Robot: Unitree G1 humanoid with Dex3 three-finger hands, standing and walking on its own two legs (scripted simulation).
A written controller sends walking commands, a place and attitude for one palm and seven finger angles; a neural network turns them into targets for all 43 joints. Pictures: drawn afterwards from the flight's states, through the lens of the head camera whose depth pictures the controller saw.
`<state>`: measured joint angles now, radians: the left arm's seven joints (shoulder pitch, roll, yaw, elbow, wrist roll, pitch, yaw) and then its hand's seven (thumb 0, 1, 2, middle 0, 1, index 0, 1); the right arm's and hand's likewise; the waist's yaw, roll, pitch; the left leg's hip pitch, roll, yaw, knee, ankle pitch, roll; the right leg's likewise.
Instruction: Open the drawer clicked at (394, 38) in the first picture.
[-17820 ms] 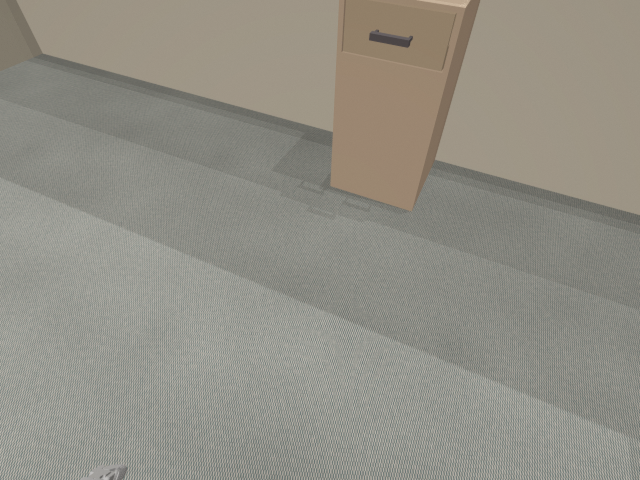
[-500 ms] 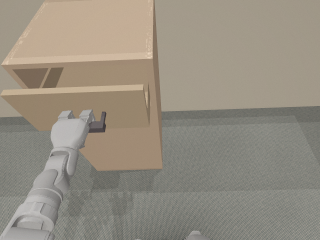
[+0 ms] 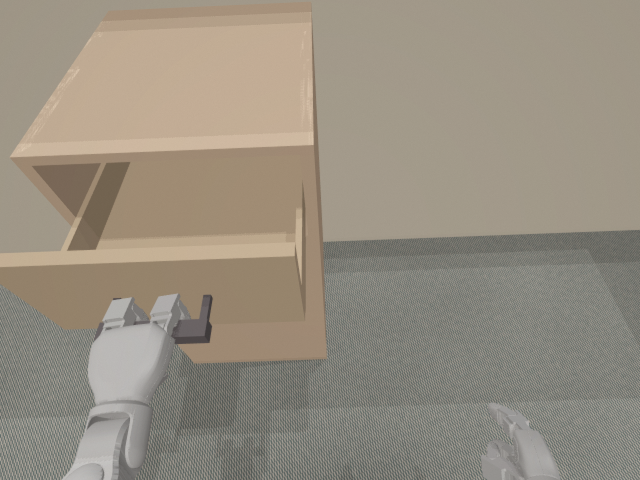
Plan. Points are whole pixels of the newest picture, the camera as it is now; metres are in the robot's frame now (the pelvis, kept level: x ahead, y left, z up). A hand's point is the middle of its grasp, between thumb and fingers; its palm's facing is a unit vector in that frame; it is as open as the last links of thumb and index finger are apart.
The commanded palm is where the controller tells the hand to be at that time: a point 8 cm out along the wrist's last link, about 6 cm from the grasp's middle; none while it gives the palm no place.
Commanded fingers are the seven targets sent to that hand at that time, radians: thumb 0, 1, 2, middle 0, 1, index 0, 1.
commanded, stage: pull the drawer open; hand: left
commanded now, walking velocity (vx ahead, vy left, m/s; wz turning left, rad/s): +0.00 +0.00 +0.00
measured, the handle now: (158, 318) +0.31 +0.24 +0.01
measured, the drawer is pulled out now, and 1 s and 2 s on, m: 0.17 0.27 0.30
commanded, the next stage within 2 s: open the thumb to release the handle in 1.32 s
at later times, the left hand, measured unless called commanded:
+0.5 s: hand (150, 383) +0.23 +0.23 -0.01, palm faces -0.01 -0.06 -1.00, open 5.8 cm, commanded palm +0.21 +0.24 +0.04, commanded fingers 0.00 0.90 0.90 -0.40 -1.35 -0.40 -1.35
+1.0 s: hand (132, 462) +0.15 +0.22 -0.01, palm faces -0.04 -0.09 -1.00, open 6.0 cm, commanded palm +0.11 +0.23 +0.04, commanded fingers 0.00 0.90 0.90 -0.40 -1.35 -0.40 -1.35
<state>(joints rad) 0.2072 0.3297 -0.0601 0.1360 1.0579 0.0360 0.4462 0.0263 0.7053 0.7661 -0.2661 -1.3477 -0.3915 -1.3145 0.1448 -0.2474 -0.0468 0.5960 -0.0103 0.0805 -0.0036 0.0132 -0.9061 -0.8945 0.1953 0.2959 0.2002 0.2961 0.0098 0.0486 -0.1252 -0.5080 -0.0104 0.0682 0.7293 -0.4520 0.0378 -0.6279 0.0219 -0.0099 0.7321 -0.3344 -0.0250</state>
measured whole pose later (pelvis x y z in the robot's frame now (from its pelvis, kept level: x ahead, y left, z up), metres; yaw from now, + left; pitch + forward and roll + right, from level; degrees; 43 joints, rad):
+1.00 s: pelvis -0.01 -0.01 -0.01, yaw +0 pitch +12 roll +1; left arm 0.62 0.35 -0.01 -0.14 1.05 -0.05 0.49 0.01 0.69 0.77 -0.26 -1.29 -0.37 -1.29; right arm 0.14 -0.26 -0.05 0.55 -0.05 0.09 0.03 0.02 -0.91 -0.89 0.19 0.30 0.20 0.30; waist 0.04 0.03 -0.12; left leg -0.55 0.00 0.07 0.83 -0.50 0.02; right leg -0.68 0.03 -0.01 0.85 -0.38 -0.05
